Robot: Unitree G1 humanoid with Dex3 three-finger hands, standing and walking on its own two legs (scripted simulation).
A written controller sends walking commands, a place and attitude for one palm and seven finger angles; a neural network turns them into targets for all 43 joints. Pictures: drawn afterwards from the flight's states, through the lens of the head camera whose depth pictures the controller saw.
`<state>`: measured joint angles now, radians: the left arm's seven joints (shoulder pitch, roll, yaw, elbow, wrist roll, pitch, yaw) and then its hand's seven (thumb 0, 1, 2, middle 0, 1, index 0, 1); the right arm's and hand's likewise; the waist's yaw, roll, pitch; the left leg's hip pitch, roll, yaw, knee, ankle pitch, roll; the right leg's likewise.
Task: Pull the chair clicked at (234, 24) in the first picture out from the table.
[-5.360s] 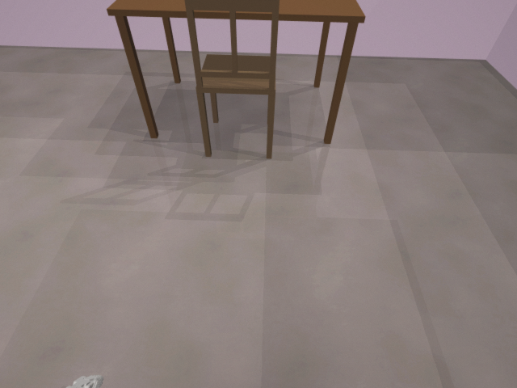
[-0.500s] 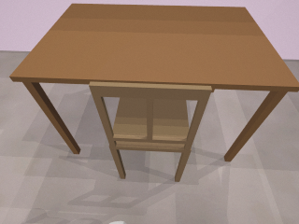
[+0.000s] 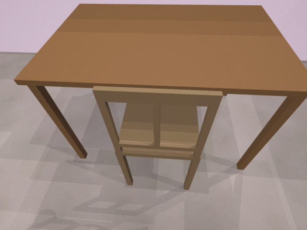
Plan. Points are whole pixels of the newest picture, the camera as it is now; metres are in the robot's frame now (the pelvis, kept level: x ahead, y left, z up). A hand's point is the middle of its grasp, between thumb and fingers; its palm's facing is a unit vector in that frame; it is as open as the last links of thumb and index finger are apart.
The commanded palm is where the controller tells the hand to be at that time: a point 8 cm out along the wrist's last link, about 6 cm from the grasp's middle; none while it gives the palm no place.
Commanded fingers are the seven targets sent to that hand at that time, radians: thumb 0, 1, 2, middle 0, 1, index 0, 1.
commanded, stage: come to a stop and stand still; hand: left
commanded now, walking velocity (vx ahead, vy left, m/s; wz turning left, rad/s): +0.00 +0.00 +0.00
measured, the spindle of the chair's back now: (156, 126) +0.48 +0.03 -0.09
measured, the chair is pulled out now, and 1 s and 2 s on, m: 0.00 0.00 0.00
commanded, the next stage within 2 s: look again from close up in 1.14 s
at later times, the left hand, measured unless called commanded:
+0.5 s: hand out of the picture +0.06 +0.19 -0.17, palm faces -0.01 -0.98 -0.20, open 7.3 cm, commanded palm none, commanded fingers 0.00 0.90 0.90 -0.20 -0.30 -0.20 -0.30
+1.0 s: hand out of the picture -0.01 +0.22 -0.17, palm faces +0.00 -0.98 -0.18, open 7.4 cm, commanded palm none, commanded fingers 0.00 0.90 0.90 -0.20 -0.30 -0.20 -0.30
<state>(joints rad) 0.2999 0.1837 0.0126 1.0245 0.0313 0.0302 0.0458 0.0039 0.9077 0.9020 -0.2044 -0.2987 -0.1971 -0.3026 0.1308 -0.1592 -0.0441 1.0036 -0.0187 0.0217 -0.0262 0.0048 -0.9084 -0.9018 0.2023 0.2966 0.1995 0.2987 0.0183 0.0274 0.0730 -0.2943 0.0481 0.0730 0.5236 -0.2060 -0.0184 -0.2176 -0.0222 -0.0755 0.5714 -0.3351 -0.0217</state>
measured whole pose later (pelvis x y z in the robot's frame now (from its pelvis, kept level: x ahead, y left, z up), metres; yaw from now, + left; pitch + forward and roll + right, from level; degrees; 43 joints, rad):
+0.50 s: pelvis -0.01 +0.02 +0.00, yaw +0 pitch -1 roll -1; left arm 0.21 0.18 0.01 0.95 0.02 0.00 0.04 0.00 0.91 0.90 -0.21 -0.30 -0.20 -0.30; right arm 0.24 -0.15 -0.02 1.04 -0.02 0.01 -0.02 0.01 -0.93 -0.90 0.20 0.30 0.20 0.30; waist -0.02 -0.02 0.06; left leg -0.30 0.02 0.04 0.55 -0.24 0.01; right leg -0.22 -0.02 -0.07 0.53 -0.30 0.00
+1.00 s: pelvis +0.00 +0.05 +0.01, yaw -1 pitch -1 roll +0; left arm 0.32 0.16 -0.01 1.09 0.02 0.00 0.04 0.00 0.91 0.90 -0.20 -0.30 -0.20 -0.30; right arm 0.20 -0.17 -0.01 1.11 -0.01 0.00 -0.02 0.01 -0.93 -0.90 0.20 0.30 0.20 0.30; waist 0.01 -0.02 0.05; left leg -0.23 -0.03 0.08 0.45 -0.21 0.06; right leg -0.16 -0.07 -0.03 0.45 -0.26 0.05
